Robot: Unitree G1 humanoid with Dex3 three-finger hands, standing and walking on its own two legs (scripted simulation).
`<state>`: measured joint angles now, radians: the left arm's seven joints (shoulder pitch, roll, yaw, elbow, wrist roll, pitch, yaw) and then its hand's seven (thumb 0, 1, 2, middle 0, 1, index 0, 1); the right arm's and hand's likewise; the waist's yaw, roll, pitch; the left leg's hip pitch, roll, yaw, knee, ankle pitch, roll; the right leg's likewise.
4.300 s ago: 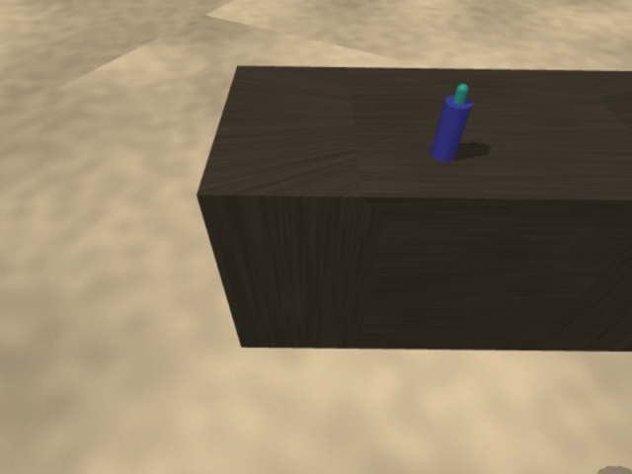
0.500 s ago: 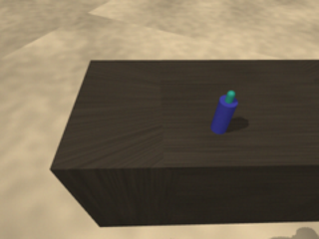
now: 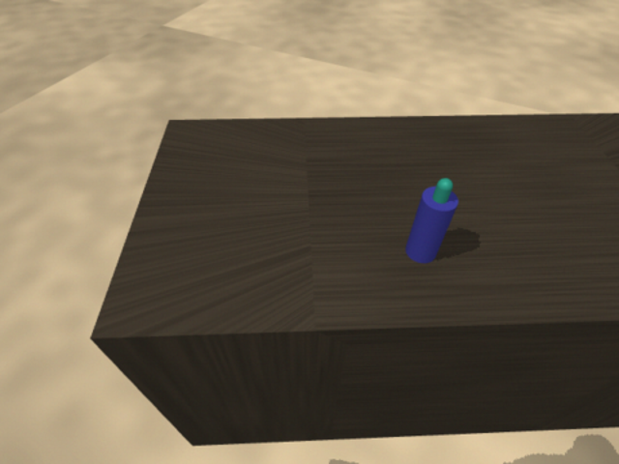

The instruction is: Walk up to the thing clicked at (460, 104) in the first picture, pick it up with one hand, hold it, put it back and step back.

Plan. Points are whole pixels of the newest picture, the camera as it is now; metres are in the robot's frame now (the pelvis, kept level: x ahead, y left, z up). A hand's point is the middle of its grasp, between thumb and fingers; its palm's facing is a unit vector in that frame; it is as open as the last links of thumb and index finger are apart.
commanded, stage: stand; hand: right
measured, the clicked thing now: (432, 219) +0.50 -0.19 +0.01
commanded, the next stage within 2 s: none
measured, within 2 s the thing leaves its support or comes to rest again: neither
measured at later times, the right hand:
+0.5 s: hand out of the picture +0.06 -0.26 -0.15, palm faces -0.02 +0.94 -0.33, open 7.4 cm
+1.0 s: hand out of the picture +0.05 -0.25 -0.16, palm faces -0.03 +0.94 -0.33, open 7.4 cm
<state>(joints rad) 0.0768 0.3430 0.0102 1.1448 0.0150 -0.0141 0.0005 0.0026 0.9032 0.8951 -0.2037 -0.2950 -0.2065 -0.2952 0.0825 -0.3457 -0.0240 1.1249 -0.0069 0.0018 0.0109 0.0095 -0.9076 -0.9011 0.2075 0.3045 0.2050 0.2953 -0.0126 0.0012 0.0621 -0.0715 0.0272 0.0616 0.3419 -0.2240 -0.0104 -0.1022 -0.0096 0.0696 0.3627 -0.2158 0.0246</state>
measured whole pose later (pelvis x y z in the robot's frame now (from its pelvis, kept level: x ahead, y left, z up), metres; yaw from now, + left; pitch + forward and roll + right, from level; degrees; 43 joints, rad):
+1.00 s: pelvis -0.02 +0.00 +0.00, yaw +2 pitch -3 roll +0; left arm 0.12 0.35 0.00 1.12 0.01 -0.01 -0.01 0.00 0.90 0.90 -0.20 -0.29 -0.21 -0.30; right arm 0.12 -0.35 -0.01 1.14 -0.01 0.00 0.01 0.01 -0.91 -0.90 0.21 0.30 0.20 0.30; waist -0.01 0.00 0.05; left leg -0.10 0.02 0.03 0.32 -0.17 -0.01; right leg -0.11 -0.01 0.04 0.33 -0.17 0.02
